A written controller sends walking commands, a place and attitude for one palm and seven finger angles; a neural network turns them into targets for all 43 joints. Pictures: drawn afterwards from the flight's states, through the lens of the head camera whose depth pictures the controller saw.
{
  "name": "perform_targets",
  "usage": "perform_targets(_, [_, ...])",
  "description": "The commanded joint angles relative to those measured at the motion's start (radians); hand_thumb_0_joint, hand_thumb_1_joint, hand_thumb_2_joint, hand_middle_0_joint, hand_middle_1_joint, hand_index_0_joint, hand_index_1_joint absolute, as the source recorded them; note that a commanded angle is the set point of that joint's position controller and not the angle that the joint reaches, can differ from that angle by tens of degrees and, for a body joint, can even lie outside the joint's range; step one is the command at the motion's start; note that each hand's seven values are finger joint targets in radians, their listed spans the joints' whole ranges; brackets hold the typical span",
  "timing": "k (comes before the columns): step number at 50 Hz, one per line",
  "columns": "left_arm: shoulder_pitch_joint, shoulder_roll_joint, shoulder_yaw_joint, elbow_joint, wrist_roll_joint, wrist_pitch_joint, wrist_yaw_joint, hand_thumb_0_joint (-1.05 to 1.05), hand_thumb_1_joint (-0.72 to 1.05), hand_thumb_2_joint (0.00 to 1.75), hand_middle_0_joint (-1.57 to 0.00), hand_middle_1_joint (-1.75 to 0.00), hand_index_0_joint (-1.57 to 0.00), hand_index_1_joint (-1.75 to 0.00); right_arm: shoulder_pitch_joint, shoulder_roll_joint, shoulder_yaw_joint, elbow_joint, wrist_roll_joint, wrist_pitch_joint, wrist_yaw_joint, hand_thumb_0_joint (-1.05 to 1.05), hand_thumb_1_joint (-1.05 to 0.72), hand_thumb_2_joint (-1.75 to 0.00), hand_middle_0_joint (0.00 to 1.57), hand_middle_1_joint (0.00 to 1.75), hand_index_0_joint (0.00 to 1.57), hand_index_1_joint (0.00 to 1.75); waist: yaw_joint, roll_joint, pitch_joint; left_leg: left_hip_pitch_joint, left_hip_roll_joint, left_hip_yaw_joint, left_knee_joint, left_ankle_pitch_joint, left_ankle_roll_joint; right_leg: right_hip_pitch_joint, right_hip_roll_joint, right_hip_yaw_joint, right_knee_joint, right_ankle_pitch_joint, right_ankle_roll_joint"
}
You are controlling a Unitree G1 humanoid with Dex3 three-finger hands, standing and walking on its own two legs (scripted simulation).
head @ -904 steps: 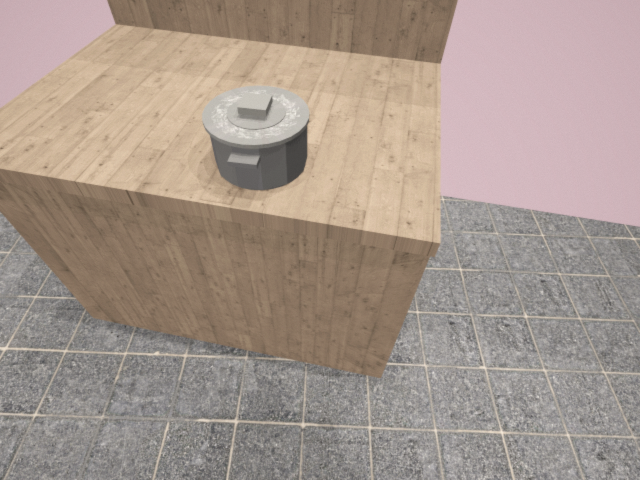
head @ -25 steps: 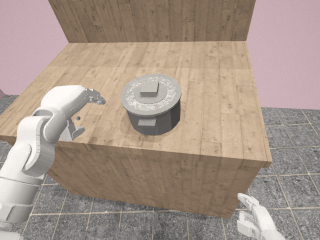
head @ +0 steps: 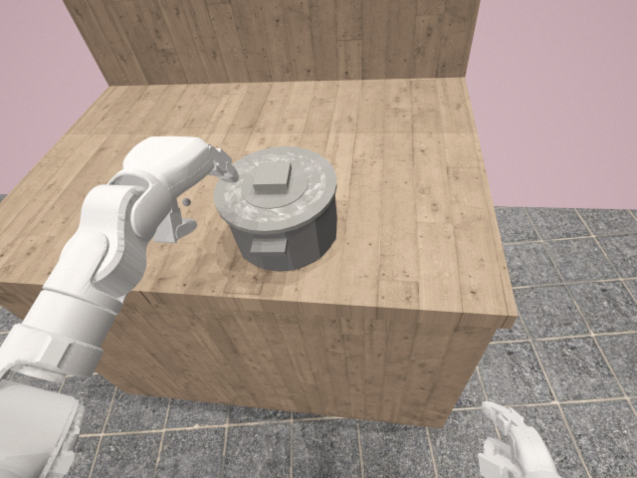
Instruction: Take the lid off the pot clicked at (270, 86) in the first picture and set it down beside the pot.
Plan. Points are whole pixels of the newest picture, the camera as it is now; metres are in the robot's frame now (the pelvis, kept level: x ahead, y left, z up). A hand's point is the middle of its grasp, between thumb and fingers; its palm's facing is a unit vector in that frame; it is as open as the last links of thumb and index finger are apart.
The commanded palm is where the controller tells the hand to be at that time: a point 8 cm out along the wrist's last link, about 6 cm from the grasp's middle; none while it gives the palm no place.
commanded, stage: move the open hand above the knob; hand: left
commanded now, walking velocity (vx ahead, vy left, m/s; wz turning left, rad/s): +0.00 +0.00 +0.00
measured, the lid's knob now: (272, 176) +0.53 +0.10 +0.08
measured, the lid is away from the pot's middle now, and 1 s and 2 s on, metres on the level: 0.00 0.00 0.00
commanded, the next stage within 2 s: lower the open fingers around the knob in 1.46 s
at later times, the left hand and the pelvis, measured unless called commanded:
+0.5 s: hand (242, 180) +0.46 +0.13 +0.14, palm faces -0.29 +0.02 -0.96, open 10.0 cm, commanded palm +0.46 +0.12 +0.22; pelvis +0.01 +0.00 +0.00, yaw -1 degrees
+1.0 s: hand (259, 143) +0.51 +0.11 +0.15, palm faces -0.26 -0.03 -0.96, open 10.0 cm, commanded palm +0.49 +0.11 +0.22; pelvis +0.03 +0.00 +0.00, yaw -2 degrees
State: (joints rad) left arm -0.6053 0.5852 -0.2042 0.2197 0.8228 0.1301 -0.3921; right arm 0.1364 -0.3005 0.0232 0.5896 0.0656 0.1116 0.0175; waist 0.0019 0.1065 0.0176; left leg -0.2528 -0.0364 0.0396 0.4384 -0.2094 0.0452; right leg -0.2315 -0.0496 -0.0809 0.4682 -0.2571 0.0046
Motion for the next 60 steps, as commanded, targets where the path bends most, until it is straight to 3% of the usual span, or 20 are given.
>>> perform_targets(1, [-0.292, 0.030, 0.061, 0.054, -0.021, 0.065, 0.046, 0.00, -0.29, 1.44, -0.84, -0.08, -0.84, -0.08, -0.076, -0.091, -0.051, -0.141, 0.021, -0.030, 0.020, 0.00, -0.90, -0.90, 0.20, 0.30, 0.20, 0.30, -0.011, -0.119, -0.272, 0.121, -0.013, -0.054, -0.019, 0.236, 0.001, 0.019, 0.045, 0.012, -0.028, 0.273, -0.036])
perform_targets(4, [-0.355, 0.002, -0.006, -0.112, 0.005, 0.070, 0.024, 0.00, -0.29, 1.44, -0.84, -0.08, -0.84, -0.08, -0.124, -0.091, -0.054, -0.181, 0.020, -0.017, 0.036, 0.00, -0.90, -0.90, 0.20, 0.30, 0.20, 0.30, -0.014, -0.115, -0.373, 0.163, -0.017, -0.046, -0.010, 0.265, 0.007, 0.051, 0.042, 0.018, -0.022, 0.303, -0.033])
perform_targets(8, [-0.705, 0.249, 0.138, -0.095, 0.065, 0.072, 0.043, 0.00, -0.29, 1.44, -0.84, -0.08, -0.84, -0.08, -0.086, -0.104, -0.048, -0.134, 0.012, -0.013, 0.001, 0.00, -0.90, -0.90, 0.20, 0.30, 0.20, 0.30, -0.042, -0.136, -0.376, 0.148, -0.022, -0.058, -0.015, 0.194, 0.021, 0.067, 0.047, 0.036, -0.034, 0.278, -0.032])
perform_targets(11, [-0.761, 0.391, 0.266, 0.018, 0.053, 0.045, 0.078, 0.00, -0.29, 1.44, -0.84, -0.08, -0.84, -0.08, -0.026, -0.111, -0.042, -0.095, 0.004, -0.031, -0.030, 0.00, -0.90, -0.90, 0.20, 0.30, 0.20, 0.30, -0.024, -0.119, -0.420, 0.143, -0.021, -0.058, -0.022, 0.210, 0.025, 0.123, 0.043, 0.047, -0.031, 0.306, -0.033])
perform_targets(14, [-0.697, 0.123, 0.078, 0.165, 0.033, 0.054, 0.082, 0.00, -0.29, 1.44, -0.84, -0.08, -0.84, -0.08, -0.021, -0.082, -0.037, -0.085, 0.011, -0.031, -0.020, 0.00, -0.90, -0.90, 0.20, 0.30, 0.20, 0.30, -0.035, -0.103, -0.375, 0.135, -0.016, -0.053, -0.028, 0.241, 0.013, 0.055, 0.042, 0.024, -0.014, 0.310, -0.036])
perform_targets(18, [-0.535, -0.050, -0.044, 0.279, 0.031, 0.098, 0.058, 0.00, -0.29, 1.44, -0.84, -0.08, -0.84, -0.08, -0.034, -0.094, -0.048, -0.108, 0.020, -0.013, 0.014, 0.00, -0.90, -0.90, 0.20, 0.30, 0.20, 0.30, -0.040, -0.149, -0.336, 0.114, -0.015, -0.042, -0.009, 0.245, 0.007, 0.011, 0.046, 0.015, -0.012, 0.314, -0.032])
perform_targets(21, [-0.746, 0.027, -0.018, 0.203, 0.058, 0.109, 0.045, 0.00, -0.29, 1.44, -0.84, -0.08, -0.84, -0.08, -0.031, -0.110, -0.056, -0.103, 0.017, 0.004, 0.004, 0.00, -0.90, -0.90, 0.20, 0.30, 0.20, 0.30, -0.066, -0.183, -0.366, 0.114, -0.018, -0.042, 0.000, 0.217, 0.021, 0.020, 0.044, 0.027, -0.021, 0.318, -0.032])
perform_targets(23, [-0.956, 0.128, 0.039, 0.049, 0.069, 0.074, 0.049, 0.00, -0.29, 1.44, -0.84, -0.08, -0.84, -0.08, -0.017, -0.097, -0.055, -0.112, 0.008, -0.023, -0.012, 0.00, -0.90, -0.90, 0.20, 0.30, 0.20, 0.30, -0.070, -0.116, -0.514, 0.196, -0.028, -0.054, 0.009, 0.279, 0.035, 0.082, 0.045, 0.047, -0.008, 0.386, -0.033])
perform_targets(25, [-1.033, 0.169, 0.074, 0.055, 0.063, 0.043, 0.063, 0.00, -0.29, 1.44, -0.84, -0.08, -0.84, -0.08, 0.024, -0.091, -0.055, -0.087, 0.003, -0.047, -0.027, 0.00, -0.90, -0.90, 0.20, 0.30, 0.20, 0.30, -0.079, -0.089, -0.568, 0.256, -0.022, -0.066, 0.016, 0.342, 0.036, 0.081, 0.049, 0.049, -0.002, 0.422, -0.032])
perform_targets(27, [-0.961, 0.201, 0.127, 0.208, 0.059, 0.041, 0.083, 0.00, -0.29, 1.44, -0.84, -0.08, -0.84, -0.08, 0.065, -0.097, -0.054, -0.050, -0.001, -0.049, -0.034, 0.00, -0.90, -0.90, 0.20, 0.30, 0.20, 0.30, -0.071, -0.144, -0.508, 0.206, -0.017, -0.062, 0.012, 0.360, 0.035, 0.083, 0.053, 0.043, -0.005, 0.445, -0.033])
perform_targets(30, [-0.770, 0.055, 0.045, 0.547, 0.054, 0.091, 0.101, 0.00, -0.29, 1.44, -0.84, -0.08, -0.84, -0.08, 0.082, -0.102, -0.040, -0.014, 0.011, -0.023, -0.025, 0.00, -0.90, -0.90, 0.20, 0.30, 0.20, 0.30, -0.062, -0.205, -0.307, 0.062, -0.012, -0.038, -0.018, 0.277, 0.017, 0.003, 0.055, 0.014, -0.004, 0.375, -0.032])
perform_targets(31, [-0.752, 0.019, 0.026, 0.555, 0.057, 0.101, 0.105, 0.00, -0.29, 1.44, -0.84, -0.08, -0.84, -0.08, 0.077, -0.110, -0.045, -0.018, 0.012, -0.016, -0.016, 0.00, -0.90, -0.90, 0.20, 0.30, 0.20, 0.30, -0.058, -0.190, -0.306, 0.057, -0.010, -0.034, -0.018, 0.286, 0.013, 0.000, 0.052, 0.014, -0.003, 0.376, -0.035])
perform_targets(35, [-0.912, -0.093, -0.090, 0.308, 0.091, 0.109, 0.090, 0.00, -0.29, 1.44, -0.84, -0.08, -0.84, -0.08, 0.040, -0.091, -0.062, -0.070, -0.001, -0.011, 0.010, 0.00, -0.90, -0.90, 0.20, 0.30, 0.20, 0.30, -0.075, -0.081, -0.511, 0.219, -0.004, -0.056, 0.029, 0.459, 0.021, -0.012, 0.050, 0.032, 0.015, 0.425, -0.037])
perform_targets(36, [-0.959, -0.088, -0.086, 0.252, 0.079, 0.103, 0.082, 0.00, -0.29, 1.44, -0.84, -0.08, -0.84, -0.08, 0.044, -0.089, -0.068, -0.078, -0.005, -0.013, 0.008, 0.00, -0.90, -0.90, 0.20, 0.30, 0.20, 0.30, -0.087, -0.090, -0.542, 0.240, -0.005, -0.061, 0.045, 0.489, 0.030, -0.003, 0.050, 0.036, 0.006, 0.449, -0.035])
perform_targets(40, [-1.064, 0.172, 0.117, 0.379, 0.081, 0.093, 0.095, 0.00, -0.29, 1.44, -0.84, -0.08, -0.84, -0.08, 0.103, -0.105, -0.058, -0.029, -0.006, -0.029, -0.032, 0.00, -0.90, -0.90, 0.20, 0.30, 0.20, 0.30, -0.085, -0.186, -0.553, 0.169, -0.016, -0.043, 0.018, 0.377, 0.042, 0.092, 0.052, 0.053, -0.002, 0.495, -0.027])
perform_targets(45, [-0.907, -0.003, 0.000, 0.507, 0.093, 0.095, 0.108, 0.00, -0.29, 1.44, -0.84, -0.08, -0.84, -0.08, 0.102, -0.091, -0.052, -0.024, -0.003, -0.030, -0.022, 0.00, -0.90, -0.90, 0.20, 0.30, 0.20, 0.30, -0.069, -0.159, -0.457, 0.144, -0.003, -0.041, 0.008, 0.435, 0.031, 0.016, 0.050, 0.032, 0.005, 0.467, -0.031])
perform_targets(48, [-0.816, -0.040, -0.019, 0.497, 0.089, 0.101, 0.091, 0.00, -0.29, 1.44, -0.84, -0.08, -0.84, -0.08, 0.087, -0.096, -0.058, -0.050, -0.003, -0.019, -0.002, 0.00, -0.90, -0.90, 0.20, 0.30, 0.20, 0.30, -0.064, -0.144, -0.464, 0.168, 0.002, -0.041, 0.022, 0.480, 0.028, 0.003, 0.051, 0.033, 0.004, 0.461, -0.030])
perform_targets(54, [-1.071, 0.072, 0.032, 0.206, 0.077, 0.061, 0.087, 0.00, -0.29, 1.44, -0.84, -0.08, -0.84, -0.08, 0.080, -0.089, -0.068, -0.064, -0.003, -0.035, -0.018, 0.00, -0.90, -0.90, 0.20, 0.30, 0.20, 0.30, -0.090, -0.092, -0.588, 0.283, 0.002, -0.062, 0.034, 0.504, 0.043, 0.028, 0.051, 0.050, -0.008, 0.478, -0.028])
perform_targets(57, [-1.021, 0.090, 0.056, 0.345, 0.080, 0.073, 0.106, 0.00, -0.29, 1.44, -0.84, -0.08, -0.84, -0.08, 0.105, -0.095, -0.061, -0.026, -0.003, -0.032, -0.024, 0.00, -0.90, -0.90, 0.20, 0.30, 0.20, 0.30, -0.085, -0.140, -0.498, 0.215, 0.004, -0.059, 0.017, 0.447, 0.036, 0.007, 0.057, 0.035, -0.012, 0.442, -0.031])
perform_targets(60, [-0.909, 0.010, 0.011, 0.522, 0.078, 0.111, 0.116, 0.00, -0.29, 1.44, -0.84, -0.08, -0.84, -0.08, 0.099, -0.097, -0.051, -0.009, 0.003, -0.020, -0.023, 0.00, -0.90, -0.90, 0.20, 0.30, 0.20, 0.30, -0.078, -0.183, -0.386, 0.129, 0.001, -0.038, -0.006, 0.337, 0.026, -0.030, 0.056, 0.021, -0.012, 0.382, -0.033])
